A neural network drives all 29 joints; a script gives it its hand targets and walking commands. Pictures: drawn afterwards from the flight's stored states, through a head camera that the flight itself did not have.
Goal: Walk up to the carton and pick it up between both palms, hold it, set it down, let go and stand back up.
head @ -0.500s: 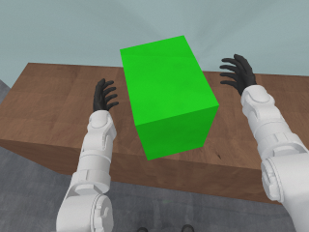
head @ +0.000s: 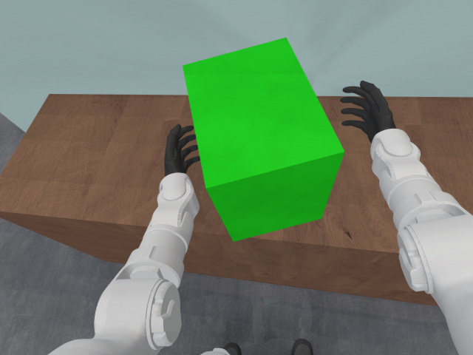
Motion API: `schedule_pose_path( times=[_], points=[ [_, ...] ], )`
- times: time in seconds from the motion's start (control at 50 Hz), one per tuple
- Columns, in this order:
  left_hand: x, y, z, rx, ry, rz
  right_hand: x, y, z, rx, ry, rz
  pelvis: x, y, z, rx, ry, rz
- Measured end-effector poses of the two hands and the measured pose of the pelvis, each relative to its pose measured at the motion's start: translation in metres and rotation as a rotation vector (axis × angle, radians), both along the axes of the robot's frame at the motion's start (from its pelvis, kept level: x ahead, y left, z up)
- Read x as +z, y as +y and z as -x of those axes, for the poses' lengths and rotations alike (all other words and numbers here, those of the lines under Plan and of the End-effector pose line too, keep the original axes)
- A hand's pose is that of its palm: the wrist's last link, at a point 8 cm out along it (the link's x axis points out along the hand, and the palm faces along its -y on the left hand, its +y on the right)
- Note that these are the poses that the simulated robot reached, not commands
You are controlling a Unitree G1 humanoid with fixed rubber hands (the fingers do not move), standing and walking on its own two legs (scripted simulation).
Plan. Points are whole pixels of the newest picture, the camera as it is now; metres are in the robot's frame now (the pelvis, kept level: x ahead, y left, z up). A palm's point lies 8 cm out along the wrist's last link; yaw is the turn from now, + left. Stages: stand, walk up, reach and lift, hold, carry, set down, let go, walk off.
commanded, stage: reach and lift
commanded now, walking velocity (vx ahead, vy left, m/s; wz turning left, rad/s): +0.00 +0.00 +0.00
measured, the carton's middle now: (257, 148) +0.48 +0.08 -0.02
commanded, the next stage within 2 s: none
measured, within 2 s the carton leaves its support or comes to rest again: neither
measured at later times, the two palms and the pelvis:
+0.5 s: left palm (180, 172) +0.38 +0.20 +0.03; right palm (348, 139) +0.48 -0.08 +0.03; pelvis -0.01 -0.01 -0.01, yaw +1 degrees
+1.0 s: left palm (181, 172) +0.38 +0.19 +0.03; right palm (348, 134) +0.48 -0.08 +0.04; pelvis -0.01 -0.01 +0.00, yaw +1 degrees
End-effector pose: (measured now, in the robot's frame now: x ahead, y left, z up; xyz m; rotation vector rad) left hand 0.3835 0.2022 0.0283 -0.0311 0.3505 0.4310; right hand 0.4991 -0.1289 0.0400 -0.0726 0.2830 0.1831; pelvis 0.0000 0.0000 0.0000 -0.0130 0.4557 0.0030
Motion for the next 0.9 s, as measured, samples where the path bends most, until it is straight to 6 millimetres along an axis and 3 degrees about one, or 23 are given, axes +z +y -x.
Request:
schedule_pose_path(
  times=[0.2,0.36,0.5,0.68,0.9],
  points=[
    [0.000,-0.004,0.000,0.023,-0.026,0.012,0.000,0.002,0.003,0.018,0.021,-0.005,-0.002,-0.007,0.003,0.006,0.011,-0.003],
    [-0.003,-0.005,0.001,0.036,-0.045,0.014,-0.015,0.028,0.014,0.062,0.040,-0.019,-0.005,-0.010,0.009,0.017,0.033,-0.009],
    [-0.002,-0.006,0.001,0.046,-0.034,0.011,-0.015,0.045,0.016,0.059,0.037,-0.031,-0.006,-0.007,0.015,0.020,0.043,-0.006],
    [0.000,-0.007,0.002,0.053,-0.015,0.012,-0.001,0.046,0.017,0.028,0.039,-0.023,-0.005,-0.005,0.016,0.018,0.023,-0.004],
    [0.001,-0.007,0.002,0.052,-0.009,0.007,0.001,0.047,0.019,0.030,0.050,-0.024,-0.005,-0.005,0.014,0.022,0.004,-0.002]
  ],
)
